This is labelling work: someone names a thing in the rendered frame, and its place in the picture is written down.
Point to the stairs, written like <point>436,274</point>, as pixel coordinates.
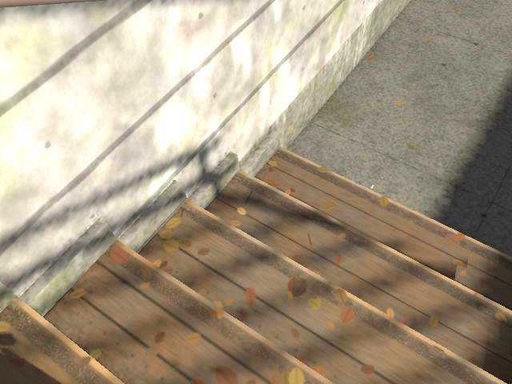
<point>295,276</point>

